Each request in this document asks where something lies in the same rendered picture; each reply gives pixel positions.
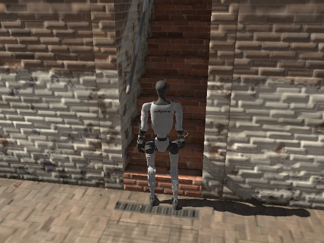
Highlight stairs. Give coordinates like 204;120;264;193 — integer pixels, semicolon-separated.
123;0;212;198

